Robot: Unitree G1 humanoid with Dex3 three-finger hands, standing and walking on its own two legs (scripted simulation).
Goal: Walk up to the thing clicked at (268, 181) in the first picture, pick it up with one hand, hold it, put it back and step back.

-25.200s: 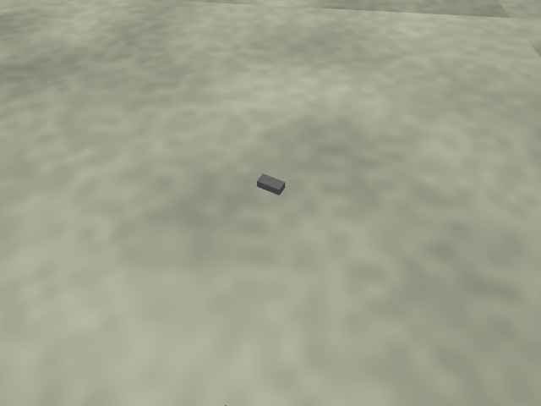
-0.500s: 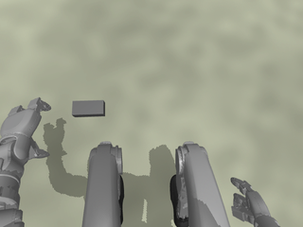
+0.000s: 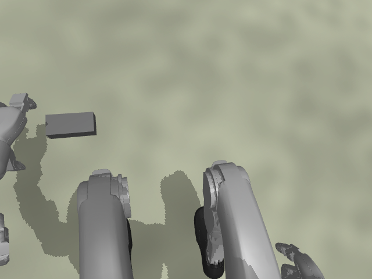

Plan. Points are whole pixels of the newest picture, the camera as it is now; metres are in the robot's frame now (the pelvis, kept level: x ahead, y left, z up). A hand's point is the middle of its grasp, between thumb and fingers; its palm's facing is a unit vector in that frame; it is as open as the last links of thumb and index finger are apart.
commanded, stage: rise first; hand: left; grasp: from above
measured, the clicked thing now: (72, 125) +0.50 +0.29 -0.33
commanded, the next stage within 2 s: none
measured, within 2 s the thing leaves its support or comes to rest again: neither
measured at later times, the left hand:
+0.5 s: hand (26, 132) +0.43 +0.34 -0.19, palm faces -0.44 -0.07 -0.90, open 14.1 cm
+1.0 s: hand (33, 131) +0.44 +0.34 -0.20, palm faces -0.43 -0.09 -0.90, open 14.3 cm
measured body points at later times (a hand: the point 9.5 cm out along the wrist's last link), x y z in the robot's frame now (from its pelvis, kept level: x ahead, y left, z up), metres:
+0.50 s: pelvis +0.01 +0.00 -0.02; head +0.25 +0.07 +0.35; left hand +0.45 +0.34 -0.13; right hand +0.10 -0.28 -0.14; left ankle +0.09 +0.13 -0.32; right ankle +0.10 -0.13 -0.32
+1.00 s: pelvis +0.01 +0.00 -0.03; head +0.25 +0.08 +0.34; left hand +0.46 +0.34 -0.15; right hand +0.08 -0.28 -0.14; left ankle +0.09 +0.13 -0.32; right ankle +0.10 -0.13 -0.32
